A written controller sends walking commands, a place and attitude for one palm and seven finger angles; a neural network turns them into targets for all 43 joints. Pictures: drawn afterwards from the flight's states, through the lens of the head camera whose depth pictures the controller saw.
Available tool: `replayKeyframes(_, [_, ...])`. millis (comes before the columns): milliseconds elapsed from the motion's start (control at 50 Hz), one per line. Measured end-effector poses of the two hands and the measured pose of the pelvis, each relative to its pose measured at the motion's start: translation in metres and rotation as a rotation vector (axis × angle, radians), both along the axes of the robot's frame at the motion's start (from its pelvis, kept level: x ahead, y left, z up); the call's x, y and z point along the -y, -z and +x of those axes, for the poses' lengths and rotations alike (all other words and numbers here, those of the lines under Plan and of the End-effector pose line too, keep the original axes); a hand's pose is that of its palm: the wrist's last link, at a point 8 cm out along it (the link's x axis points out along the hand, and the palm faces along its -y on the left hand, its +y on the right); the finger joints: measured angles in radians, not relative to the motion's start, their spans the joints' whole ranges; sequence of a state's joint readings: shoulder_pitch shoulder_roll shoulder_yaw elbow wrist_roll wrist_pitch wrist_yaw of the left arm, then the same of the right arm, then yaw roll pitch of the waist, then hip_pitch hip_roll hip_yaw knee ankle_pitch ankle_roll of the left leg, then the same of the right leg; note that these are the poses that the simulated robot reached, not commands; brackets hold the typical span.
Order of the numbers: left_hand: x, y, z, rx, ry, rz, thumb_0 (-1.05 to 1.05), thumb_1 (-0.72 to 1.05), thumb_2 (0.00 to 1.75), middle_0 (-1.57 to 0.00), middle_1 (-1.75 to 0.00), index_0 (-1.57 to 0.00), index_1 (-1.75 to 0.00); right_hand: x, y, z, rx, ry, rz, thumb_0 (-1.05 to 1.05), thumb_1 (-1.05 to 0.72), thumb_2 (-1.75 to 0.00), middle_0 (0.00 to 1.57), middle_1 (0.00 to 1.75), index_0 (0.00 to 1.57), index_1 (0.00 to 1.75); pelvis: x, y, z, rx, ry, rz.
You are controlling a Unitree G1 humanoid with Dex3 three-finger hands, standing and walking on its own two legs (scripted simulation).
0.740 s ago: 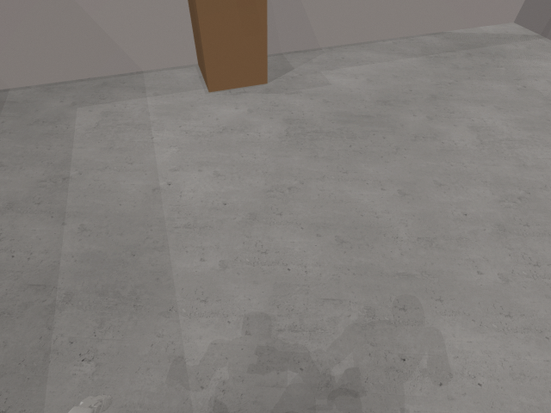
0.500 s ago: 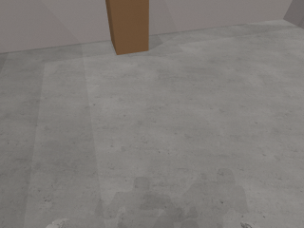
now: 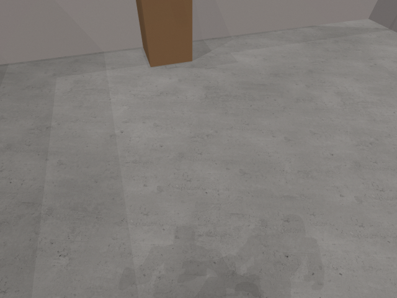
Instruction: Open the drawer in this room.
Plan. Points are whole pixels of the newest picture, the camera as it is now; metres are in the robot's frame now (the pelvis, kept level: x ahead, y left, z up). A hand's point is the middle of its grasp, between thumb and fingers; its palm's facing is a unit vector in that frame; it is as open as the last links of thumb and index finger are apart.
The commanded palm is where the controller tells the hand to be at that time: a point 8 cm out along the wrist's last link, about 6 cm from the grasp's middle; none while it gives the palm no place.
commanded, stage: stand and wait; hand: left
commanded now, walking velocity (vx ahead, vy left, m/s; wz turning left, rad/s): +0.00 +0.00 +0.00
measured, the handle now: out of the picture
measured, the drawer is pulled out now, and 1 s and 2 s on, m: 0.00 0.00 0.00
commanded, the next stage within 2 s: turn or walk to find it in 0.16 s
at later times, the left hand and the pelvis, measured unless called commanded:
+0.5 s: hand out of the picture +0.05 +0.23 -0.18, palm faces +0.06 -0.96 -0.26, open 7.4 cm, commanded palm none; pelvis -0.01 +0.01 -0.01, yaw +5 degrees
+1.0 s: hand out of the picture -0.04 +0.19 -0.16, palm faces +0.30 -0.91 -0.29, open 7.4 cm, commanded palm none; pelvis -0.05 -0.02 -0.01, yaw +18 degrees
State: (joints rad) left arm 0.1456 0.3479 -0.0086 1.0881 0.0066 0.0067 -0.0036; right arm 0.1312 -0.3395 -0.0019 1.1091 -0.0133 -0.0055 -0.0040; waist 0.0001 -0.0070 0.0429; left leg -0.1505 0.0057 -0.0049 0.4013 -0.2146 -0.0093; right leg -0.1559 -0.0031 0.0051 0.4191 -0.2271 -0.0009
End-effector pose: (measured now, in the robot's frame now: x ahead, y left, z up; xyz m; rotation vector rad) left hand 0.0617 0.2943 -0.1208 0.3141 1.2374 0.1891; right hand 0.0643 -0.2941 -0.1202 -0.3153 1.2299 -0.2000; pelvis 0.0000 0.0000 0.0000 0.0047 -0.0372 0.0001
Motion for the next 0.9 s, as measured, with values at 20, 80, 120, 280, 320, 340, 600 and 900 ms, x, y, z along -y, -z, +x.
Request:
replayKeyframes(20, [0.000, 0.000, 0.000, 0.002, 0.001, 0.000, 0.01, 0.90, 0.90, -0.20, -0.30, -0.21, -0.30, 0.000, 0.000, -0.001, -0.001, 0.001, 0.001, 0.01, -0.91, -0.90, 0.20, 0.30, 0.20, 0.30, 0.000, 0.000, -0.001, 0.000, 0.000, 0.000])
replayKeyframes(80, [0.001, -0.001, 0.002, 0.009, 0.004, -0.002, 0.01, 0.90, 0.90, -0.20, -0.30, -0.21, -0.30, -0.001, 0.000, -0.003, -0.001, 0.001, 0.005, 0.01, -0.91, -0.90, 0.20, 0.30, 0.20, 0.30, 0.000, 0.000, -0.002, 0.000, 0.000, 0.000])
replayKeyframes(120, [0.002, -0.001, 0.003, 0.014, 0.007, -0.003, 0.01, 0.90, 0.90, -0.20, -0.30, -0.21, -0.30, -0.002, 0.001, -0.003, 0.002, 0.001, 0.007, 0.01, -0.91, -0.90, 0.20, 0.30, 0.20, 0.30, 0.000, 0.000, -0.003, 0.000, 0.001, 0.000])
replayKeyframes(280, [0.004, -0.001, 0.007, 0.036, 0.003, -0.007, 0.01, 0.90, 0.90, -0.20, -0.30, -0.21, -0.30, -0.005, 0.001, 0.000, 0.009, -0.009, 0.012, 0.01, -0.91, -0.90, 0.20, 0.30, 0.20, 0.30, 0.000, 0.001, -0.005, -0.006, -0.013, 0.000])
replayKeyframes(320, [0.005, 0.001, 0.007, 0.043, -0.010, -0.008, 0.01, 0.90, 0.90, -0.20, -0.30, -0.21, -0.30, -0.008, 0.003, 0.000, 0.004, -0.015, 0.015, 0.01, -0.91, -0.90, 0.20, 0.30, 0.20, 0.30, -0.001, 0.002, -0.006, -0.010, -0.025, -0.001])
replayKeyframes(340, [0.007, 0.003, 0.005, 0.045, -0.018, -0.010, 0.01, 0.90, 0.90, -0.20, -0.30, -0.21, -0.30, -0.010, 0.005, 0.000, -0.001, -0.019, 0.019, 0.01, -0.91, -0.90, 0.20, 0.30, 0.20, 0.30, -0.001, 0.003, -0.006, -0.013, -0.031, -0.002])
replayKeyframes(600, [0.020, 0.039, -0.043, -0.012, -0.122, -0.104, 0.01, 0.90, 0.90, -0.20, -0.30, -0.21, -0.30, -0.071, 0.024, -0.012, -0.037, -0.059, 0.098, 0.01, -0.91, -0.90, 0.20, 0.30, 0.20, 0.30, -0.017, 0.019, -0.018, -0.029, -0.106, -0.009])
replayKeyframes(900, [0.047, 0.007, -0.086, 0.105, -0.268, -0.034, 0.01, 0.90, 0.90, -0.20, -0.30, -0.20, -0.30, -0.038, 0.036, -0.019, -0.085, -0.147, 0.125, 0.01, -0.91, -0.90, 0.20, 0.30, 0.20, 0.30, 0.019, 0.014, -0.045, -0.036, -0.265, -0.009])
